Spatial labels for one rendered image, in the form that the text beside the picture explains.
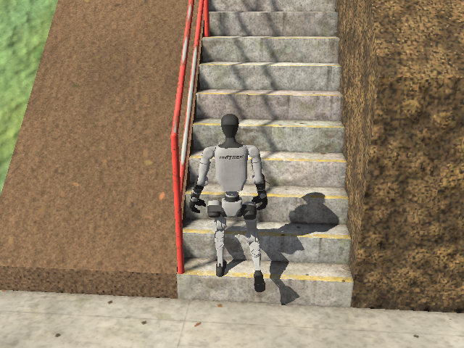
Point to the stairs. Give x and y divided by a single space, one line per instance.
274 65

